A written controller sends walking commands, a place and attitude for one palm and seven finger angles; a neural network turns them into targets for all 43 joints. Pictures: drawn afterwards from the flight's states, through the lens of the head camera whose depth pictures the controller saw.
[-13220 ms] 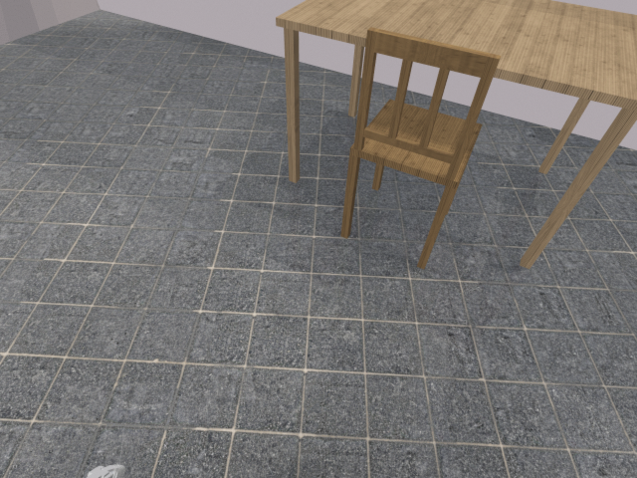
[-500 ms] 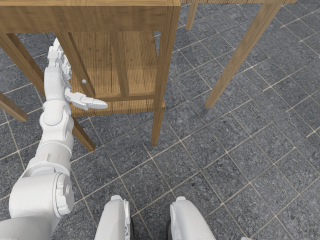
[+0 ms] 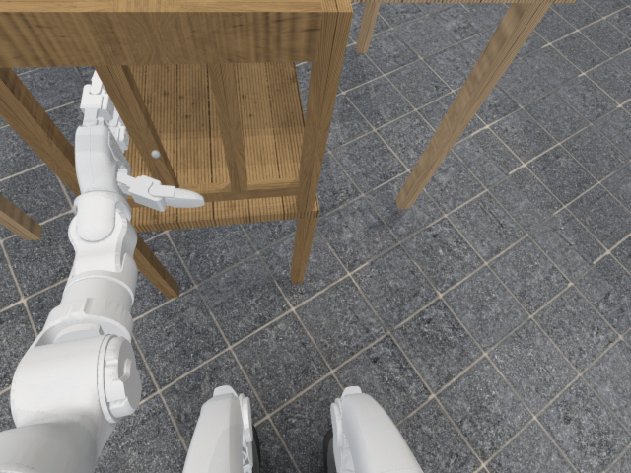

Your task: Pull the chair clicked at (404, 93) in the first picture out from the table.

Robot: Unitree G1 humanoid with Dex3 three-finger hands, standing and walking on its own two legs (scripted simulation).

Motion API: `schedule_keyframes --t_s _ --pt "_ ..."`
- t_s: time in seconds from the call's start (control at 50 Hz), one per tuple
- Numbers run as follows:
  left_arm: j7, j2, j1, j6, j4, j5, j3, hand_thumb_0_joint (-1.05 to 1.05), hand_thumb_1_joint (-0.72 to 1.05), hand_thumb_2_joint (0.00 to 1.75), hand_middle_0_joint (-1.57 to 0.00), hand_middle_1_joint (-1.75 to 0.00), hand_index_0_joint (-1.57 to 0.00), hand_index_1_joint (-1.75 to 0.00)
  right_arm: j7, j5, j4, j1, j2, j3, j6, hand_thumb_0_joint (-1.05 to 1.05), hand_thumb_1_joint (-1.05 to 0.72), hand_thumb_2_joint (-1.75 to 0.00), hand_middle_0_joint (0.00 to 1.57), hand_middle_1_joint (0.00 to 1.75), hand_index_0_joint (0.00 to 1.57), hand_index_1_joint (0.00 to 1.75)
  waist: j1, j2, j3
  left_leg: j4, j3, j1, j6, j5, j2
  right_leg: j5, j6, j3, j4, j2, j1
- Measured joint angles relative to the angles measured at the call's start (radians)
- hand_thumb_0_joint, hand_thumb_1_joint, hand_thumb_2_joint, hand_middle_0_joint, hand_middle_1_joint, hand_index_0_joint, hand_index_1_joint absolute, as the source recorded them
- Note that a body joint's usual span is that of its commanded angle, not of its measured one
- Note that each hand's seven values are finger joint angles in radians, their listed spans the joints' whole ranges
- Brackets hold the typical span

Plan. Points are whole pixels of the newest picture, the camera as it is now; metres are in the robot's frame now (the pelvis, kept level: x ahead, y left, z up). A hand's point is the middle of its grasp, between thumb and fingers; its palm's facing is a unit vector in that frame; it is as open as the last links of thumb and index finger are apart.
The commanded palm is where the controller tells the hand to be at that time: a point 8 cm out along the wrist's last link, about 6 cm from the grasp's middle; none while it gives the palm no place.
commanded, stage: push the fingers through the gap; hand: left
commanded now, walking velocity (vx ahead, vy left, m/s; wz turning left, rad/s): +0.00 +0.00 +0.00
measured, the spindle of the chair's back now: (146, 139) +0.53 +0.18 +0.02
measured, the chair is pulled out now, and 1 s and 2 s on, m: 0.00 0.00 0.03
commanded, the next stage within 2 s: hook a spindle and tug to test in 0.02 s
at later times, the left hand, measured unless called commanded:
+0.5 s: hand (159, 156) +0.49 +0.16 +0.03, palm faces +0.08 -1.00 -0.01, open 15.2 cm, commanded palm +0.47 +0.20 +0.03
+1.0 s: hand (160, 153) +0.50 +0.16 +0.04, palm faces +0.10 -0.99 -0.02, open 5.8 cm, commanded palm +0.46 +0.19 +0.03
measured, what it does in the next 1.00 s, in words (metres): stands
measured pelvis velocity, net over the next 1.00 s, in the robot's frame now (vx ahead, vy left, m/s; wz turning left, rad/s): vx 0.00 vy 0.00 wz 0.00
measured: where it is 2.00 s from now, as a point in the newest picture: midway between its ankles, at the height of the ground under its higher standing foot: outside the picture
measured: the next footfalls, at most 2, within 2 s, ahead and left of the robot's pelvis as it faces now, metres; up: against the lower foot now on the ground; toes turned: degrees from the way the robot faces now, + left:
none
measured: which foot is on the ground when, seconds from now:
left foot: down 0.00-1.00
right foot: down 0.00-1.00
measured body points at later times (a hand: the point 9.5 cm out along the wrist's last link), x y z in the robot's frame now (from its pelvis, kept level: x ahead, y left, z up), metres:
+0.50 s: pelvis +0.00 +0.00 +0.00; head +0.15 +0.03 +0.42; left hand +0.48 +0.21 +0.04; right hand +0.04 -0.26 -0.12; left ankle +0.04 +0.10 -0.61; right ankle +0.00 -0.12 -0.61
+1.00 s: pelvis +0.00 +0.00 +0.00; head +0.15 +0.02 +0.43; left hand +0.49 +0.21 +0.04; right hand +0.03 -0.26 -0.12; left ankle +0.04 +0.10 -0.61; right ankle +0.00 -0.12 -0.61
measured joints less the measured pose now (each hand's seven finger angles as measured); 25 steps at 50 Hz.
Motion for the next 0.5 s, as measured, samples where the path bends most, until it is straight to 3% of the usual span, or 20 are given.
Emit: schedule_keyframes --t_s 0.24,0.38,0.5 --pt "-0.009 0.002 0.005 -0.014 0.015 -0.007 -0.002 -0.01 -0.5 0.3 -0.08 -0.13 -0.08 -0.13 0.0 0.001 -0.011 -0.026 -0.003 0.0 -0.001 0.01 -0.91 -0.9 0.2 0.3 0.2 0.3 0.002 -0.005 -0.007 0.0 -0.003 0.007 -0.001 0.0 -0.002 -0.001 -0.001 -0.002 0.0 -0.001 0.008" --pt "-0.013 -0.007 0.002 -0.013 0.017 -0.013 -0.024 -0.01 -0.5 0.3 -0.15 -0.38 -0.16 -0.37 -0.002 0.003 -0.004 -0.029 -0.006 -0.003 0.001 0.01 -0.91 -0.9 0.2 0.3 0.2 0.3 0.01 -0.004 -0.006 0.004 -0.007 0.003 0.0 0.001 -0.005 -0.002 0.0 -0.006 0.003 -0.004 0.007" --pt "0.002 -0.011 -0.022 -0.012 0.03 -0.004 -0.024 -0.01 -0.48 0.31 -0.25 -0.67 -0.25 -0.67 -0.005 -0.001 0.0 -0.031 -0.005 -0.001 -0.004 0.01 -0.91 -0.9 0.2 0.3 0.2 0.3 0.003 -0.001 -0.003 0.012 -0.009 -0.011 0.0 0.002 -0.006 -0.002 0.0 -0.008 0.011 -0.004 -0.006"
